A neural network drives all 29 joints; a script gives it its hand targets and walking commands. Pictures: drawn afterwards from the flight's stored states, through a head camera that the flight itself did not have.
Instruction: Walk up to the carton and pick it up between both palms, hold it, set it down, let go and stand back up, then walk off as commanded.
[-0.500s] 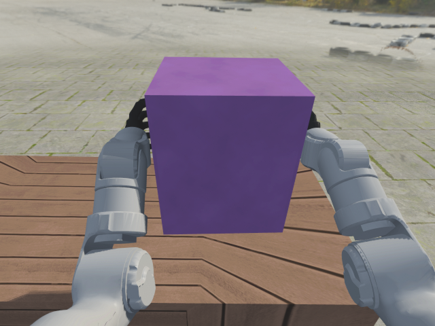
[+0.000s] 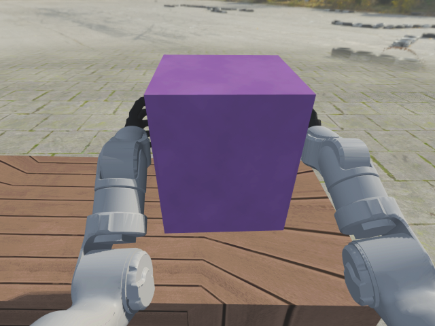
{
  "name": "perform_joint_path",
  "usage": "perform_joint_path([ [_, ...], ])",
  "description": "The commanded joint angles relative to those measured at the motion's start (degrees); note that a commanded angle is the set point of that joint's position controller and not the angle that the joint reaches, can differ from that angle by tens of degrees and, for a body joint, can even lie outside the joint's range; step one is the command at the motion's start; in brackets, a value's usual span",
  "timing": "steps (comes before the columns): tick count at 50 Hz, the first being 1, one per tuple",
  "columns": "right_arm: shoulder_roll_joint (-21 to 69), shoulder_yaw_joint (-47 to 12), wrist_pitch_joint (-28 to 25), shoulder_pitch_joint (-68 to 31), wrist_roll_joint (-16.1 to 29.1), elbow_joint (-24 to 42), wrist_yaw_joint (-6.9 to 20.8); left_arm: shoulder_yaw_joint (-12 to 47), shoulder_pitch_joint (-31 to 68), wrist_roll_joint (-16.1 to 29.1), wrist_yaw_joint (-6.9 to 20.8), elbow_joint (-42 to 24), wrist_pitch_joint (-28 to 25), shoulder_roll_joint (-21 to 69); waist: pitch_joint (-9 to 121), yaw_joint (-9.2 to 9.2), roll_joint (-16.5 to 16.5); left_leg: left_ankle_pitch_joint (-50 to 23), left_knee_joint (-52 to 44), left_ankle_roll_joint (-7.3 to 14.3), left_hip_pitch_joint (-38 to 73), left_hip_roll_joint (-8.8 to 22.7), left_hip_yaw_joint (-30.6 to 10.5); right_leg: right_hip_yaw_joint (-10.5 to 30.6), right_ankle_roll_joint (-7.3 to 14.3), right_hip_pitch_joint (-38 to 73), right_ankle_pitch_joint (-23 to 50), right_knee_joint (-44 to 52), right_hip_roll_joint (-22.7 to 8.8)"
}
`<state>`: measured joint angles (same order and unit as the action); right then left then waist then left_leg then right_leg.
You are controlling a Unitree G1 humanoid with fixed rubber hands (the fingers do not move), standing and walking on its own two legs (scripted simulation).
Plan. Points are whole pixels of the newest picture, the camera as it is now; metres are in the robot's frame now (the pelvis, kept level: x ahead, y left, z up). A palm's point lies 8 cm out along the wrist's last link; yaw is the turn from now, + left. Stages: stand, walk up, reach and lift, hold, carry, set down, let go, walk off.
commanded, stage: hold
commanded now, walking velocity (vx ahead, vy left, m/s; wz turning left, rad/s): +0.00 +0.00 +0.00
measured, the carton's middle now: (223, 141) +0.37 +0.00 +0.26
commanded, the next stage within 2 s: none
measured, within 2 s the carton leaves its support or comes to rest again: neither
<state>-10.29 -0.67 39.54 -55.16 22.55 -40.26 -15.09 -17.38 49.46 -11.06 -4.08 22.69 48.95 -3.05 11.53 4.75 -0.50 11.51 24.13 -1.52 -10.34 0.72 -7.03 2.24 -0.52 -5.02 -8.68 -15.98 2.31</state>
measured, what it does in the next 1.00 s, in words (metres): stands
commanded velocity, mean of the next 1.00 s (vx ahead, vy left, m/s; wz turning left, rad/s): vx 0.00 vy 0.00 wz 0.00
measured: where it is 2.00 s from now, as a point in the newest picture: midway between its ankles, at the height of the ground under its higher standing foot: outside the picture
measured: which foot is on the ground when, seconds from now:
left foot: down 0.00-1.00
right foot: down 0.00-1.00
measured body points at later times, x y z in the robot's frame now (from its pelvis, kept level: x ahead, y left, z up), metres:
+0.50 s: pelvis +0.00 +0.00 +0.00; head -0.10 +0.01 +0.44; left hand +0.38 +0.15 +0.27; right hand +0.37 -0.16 +0.27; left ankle +0.02 +0.13 -0.75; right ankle +0.00 -0.13 -0.75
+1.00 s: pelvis +0.00 +0.00 +0.00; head -0.09 +0.02 +0.44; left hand +0.38 +0.15 +0.26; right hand +0.37 -0.16 +0.26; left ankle +0.02 +0.13 -0.75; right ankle +0.00 -0.13 -0.75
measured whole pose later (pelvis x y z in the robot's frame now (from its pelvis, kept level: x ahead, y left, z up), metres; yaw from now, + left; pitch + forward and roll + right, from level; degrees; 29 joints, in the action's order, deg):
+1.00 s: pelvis +0.00 +0.00 +0.00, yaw -1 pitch -3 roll -2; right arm -10.8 -1.5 40.5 -53.9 23.7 -39.6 -15.3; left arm -18.3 48.5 -12.0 -4.0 21.9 49.6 -1.7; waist 11.0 4.4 -0.6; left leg 11.9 24.0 -1.2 -9.0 0.7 -6.1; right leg 3.1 -0.7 -4.2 -9.2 -16.4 2.3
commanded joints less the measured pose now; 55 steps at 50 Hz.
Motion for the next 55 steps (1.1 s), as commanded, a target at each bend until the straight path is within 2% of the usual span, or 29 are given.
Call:
perform_joint_path([
  [1, 38.61, -10.72, -2.86, -50.71, 9.06, 20.75, 8.71, 21.11, 50.42, 11.88, 11.22, -12.66, -5.28, 32.68, 19.72, 0.66, -2.3, -14.02, -3.39, -1.94, 6.86, -3.55, 4.11, -0.48, -1.3, 8.61, 15.24, 0.44, 2.1],
  [3, 37.59, -11.11, -3.13, -53.53, 9.58, 22.97, 8.57, 21.55, 49.42, 12.18, 11.45, -10.11, -4.85, 32.89, 19.91, 0.99, -0.75, -13.54, -3.45, -1.91, 6.55, -3.54, 3.84, -0.68, -1.39, 8.85, 14.2, 0.61, 2.39],
  [4, 36.67, -10.25, -2.95, -54.27, 9.48, 22.45, 8.77, 21.99, 50.25, 11.54, 11.75, -9.61, -4.57, 33.63, 18.77, 1.94, -2.91, -11.87, -3.92, -2.16, 5.8, -3.51, 4.23, -0.95, -1.03, 7.47, 11.81, 0.97, 2.46],
  [10, 39.16, -14.31, -4.24, -57.53, 11.9, 33.1, 8.66, 24.3, 49.9, 14.32, 10.22, -16.1, -5.47, 35.4, 28.08, -0.51, -1.83, -19.23, -1.73, -2.13, 8.43, -3.97, 3.65, -0.88, -1.92, 10.38, 19.82, -1.04, 2.84],
  [11, 38.58, -13.8, -3.62, -54.47, 12.18, 29.8, 8.63, 23.91, 50.07, 12.96, 10.11, -16.96, -5.32, 35.46, 25.32, -0.36, -4.05, -18.66, -2.03, -2.42, 8.77, -3.77, 3.71, -0.63, -1.11, 9.38, 17.55, -0.45, 2.93],
  [14, 38.99, -11.69, -3.06, -54.02, 9.67, 21.32, 9.19, 19.41, 48.48, 10.02, 11.3, -9.63, -4.37, 32.42, 15.63, -1.49, -0.48, -10.72, -4.43, -1.0, 5.49, -3.38, 4.05, -0.63, -1.14, 6.11, 9.36, 1.28, 2.04],
  [16, 37.95, -10.4, -3.61, -57.6, 8.94, 22.23, 9.63, 20.96, 50.86, 11.33, 11.52, -7.03, -4.4, 34.13, 16.55, -0.36, -0.81, -8.87, -4.99, -1.33, 5.37, -3.1, 4.47, -0.9, -0.85, 4.26, 5.91, 1.62, 2.51],
  [17, 40.43, -12.05, -4.03, -58.04, 10.24, 26.03, 9.68, 23.62, 54.12, 14.55, 10.81, -14.17, -5.48, 35.23, 22.92, -0.73, -1.09, -13.72, -3.55, -1.94, 6.77, -3.28, 4.07, -0.86, -0.84, 6.85, 11.66, 0.31, 3.05],
  [18, 40.54, -13.26, -4.3, -60.75, 10.94, 27.1, 9.52, 23.0, 54.42, 14.17, 10.38, -12.31, -5.94, 34.59, 24.19, -1.82, -0.77, -13.72, -2.98, -1.14, 7.19, -3.86, 4.15, -0.92, -1.23, 5.92, 11.64, 0.6, 3.13],
  [20, 38.41, -9.64, -3.06, -53.05, 9.6, 22.37, 8.9, 25.17, 53.77, 14.82, 10.26, -13.63, -5.85, 35.05, 22.6, 3.17, -4.2, -14.91, -2.69, -3.0, 7.52, -3.32, 4.08, -0.71, -1.06, 6.51, 14.97, 0.09, 2.72],
  [21, 39.22, -11.64, -3.41, -55.83, 10.31, 24.92, 8.83, 23.52, 52.42, 14.29, 10.6, -11.45, -5.74, 34.77, 23.5, 1.69, -0.97, -13.63, -2.65, -1.9, 6.09, -3.67, 3.59, -0.51, -1.35, 7.95, 14.5, 0.1, 2.52],
  [22, 39.09, -11.48, -3.35, -55.74, 10.19, 22.61, 9.13, 21.25, 50.95, 12.4, 10.67, -10.48, -5.51, 33.87, 21.29, -0.83, -1.75, -13.05, -3.35, -1.65, 6.17, -3.52, 3.74, -0.49, -1.24, 6.79, 12.25, 0.51, 2.37],
  [23, 40.32, -12.71, -3.8, -58.31, 10.38, 26.67, 9.16, 21.18, 50.46, 12.54, 10.69, -10.45, -5.31, 33.9, 21.72, -1.38, -0.74, -13.3, -3.38, -1.04, 5.58, -3.79, 4.12, -0.76, -1.87, 7.32, 12.73, 0.35, 2.34],
  [25, 38.71, -10.67, -3.01, -53.65, 9.76, 21.42, 8.69, 21.0, 49.8, 11.23, 11.04, -9.95, -5.14, 33.64, 19.65, 0.07, -2.32, -13.8, -3.57, -1.74, 6.39, -3.15, 4.0, -0.68, -1.23, 7.95, 14.07, 0.5, 2.17],
  [27, 39.07, -10.14, -3.74, -58.56, 9.03, 21.76, 9.07, 18.99, 53.75, 11.19, 11.31, -7.21, -5.62, 31.94, 19.19, -1.25, 0.09, -7.54, -4.43, -0.54, 4.81, -3.6, 4.11, -0.68, -1.51, 5.18, 6.58, 1.64, 1.74],
  [28, 38.09, -9.29, -3.04, -54.92, 8.37, 18.42, 9.16, 20.08, 52.84, 12.16, 11.25, -7.33, -5.69, 33.44, 17.38, 0.28, -0.51, -8.34, -5.42, -1.27, 4.62, -2.8, 3.88, -0.58, -0.79, 4.98, 6.96, 1.52, 2.4],
  [31, 40.79, -13.03, -3.77, -56.83, 11.5, 27.73, 8.61, 24.07, 55.43, 16.18, 10.32, -16.4, -6.94, 35.12, 29.45, 0.66, -2.28, -17.59, -2.21, -2.05, 7.85, -3.78, 4.0, -0.45, -1.43, 9.6, 18.9, -0.78, 2.46],
  [33, 37.88, -10.38, -2.77, -52.07, 9.41, 24.98, 7.89, 24.31, 50.15, 14.26, 10.78, -12.89, -5.8, 34.88, 22.2, 3.31, -3.3, -16.13, -2.4, -3.02, 7.36, -3.77, 3.92, -0.95, -1.64, 8.48, 18.34, -0.32, 2.51],
  [35, 37.07, -9.25, -2.97, -55.45, 9.01, 22.55, 8.34, 21.13, 49.94, 10.98, 11.54, -8.88, -4.65, 34.91, 17.2, 1.15, -3.75, -11.26, -3.9, -2.22, 5.69, -3.37, 3.75, -0.83, -1.01, 6.57, 9.79, 0.97, 2.08],
  [37, 37.56, -10.84, -3.29, -55.34, 9.79, 22.18, 8.97, 21.54, 50.41, 11.45, 11.47, -10.96, -4.78, 34.3, 18.72, -0.49, -3.51, -13.7, -4.04, -1.89, 6.86, -3.06, 4.17, -1.0, -0.82, 6.41, 10.9, 0.79, 2.42],
  [41, 39.71, -12.97, -3.57, -55.82, 11.65, 25.88, 9.21, 23.01, 55.33, 13.92, 10.09, -17.19, -5.93, 34.26, 25.38, -0.74, -4.04, -17.17, -2.71, -2.11, 8.49, -3.41, 4.12, -0.85, -1.15, 8.46, 15.53, -0.44, 2.59],
  [42, 37.69, -12.26, -3.71, -53.41, 11.38, 27.73, 8.99, 26.07, 51.21, 15.06, 9.97, -16.27, -5.64, 36.92, 25.79, 1.7, -4.4, -20.75, -1.86, -3.64, 10.06, -3.33, 3.53, -1.23, -0.93, 8.26, 19.29, -0.95, 3.41],
  [44, 37.58, -11.58, -2.8, -51.66, 10.79, 24.86, 8.86, 24.53, 51.81, 14.28, 10.07, -16.85, -4.95, 34.91, 23.25, 1.73, -4.03, -17.82, -2.29, -3.17, 8.0, -3.51, 3.76, -0.72, -1.02, 8.69, 17.23, -0.14, 2.86],
  [48, 38.54, -13.03, -3.51, -56.72, 11.64, 26.18, 9.47, 21.74, 50.16, 11.96, 10.8, -12.78, -4.52, 33.75, 21.59, -1.65, -0.86, -15.49, -2.86, -1.44, 7.28, -3.45, 3.79, -0.91, -1.29, 7.93, 13.39, 0.37, 2.86],
  [50, 38.6, -11.71, -2.63, -54.67, 10.5, 22.63, 9.53, 21.25, 52.06, 12.01, 10.52, -11.79, -5.15, 33.31, 18.8, 0.08, -1.33, -13.23, -3.63, -1.62, 6.76, -3.67, 4.1, -0.59, -1.42, 6.14, 12.3, 0.67, 2.77],
  [52, 40.24, -13.89, -3.8, -57.96, 11.9, 28.78, 9.23, 22.67, 50.92, 13.34, 10.18, -13.16, -5.28, 35.01, 25.32, -1.3, -0.43, -17.69, -2.1, -1.79, 8.91, -3.88, 3.97, -0.7, -1.53, 8.54, 17.24, -0.4, 2.88],
  [53, 37.82, -11.75, -3.04, -55.06, 11.28, 25.23, 9.13, 22.5, 51.14, 12.95, 10.36, -12.53, -5.09, 34.66, 22.07, 0.81, -1.89, -16.35, -2.73, -2.17, 8.46, -3.38, 3.7, -0.86, -1.25, 6.94, 15.2, 0.1, 2.91],
  [54, 38.99, -13.19, -2.97, -54.8, 11.91, 26.53, 8.79, 20.94, 48.88, 11.84, 10.4, -12.42, -4.74, 33.63, 21.92, -1.35, -1.45, -17.63, -2.69, -1.88, 7.83, -3.66, 3.88, -0.7, -1.48, 8.64, 17.12, -0.42, 2.83],
  [55, 38.37, -12.03, -3.22, -55.91, 11.28, 28.14, 8.67, 21.47, 48.9, 11.92, 10.76, -11.59, -4.46, 33.07, 21.77, -0.59, -1.18, -14.88, -2.8, -1.49, 6.1, -3.93, 3.74, -0.13, -1.65, 9.58, 17.1, -0.22, 2.07],
])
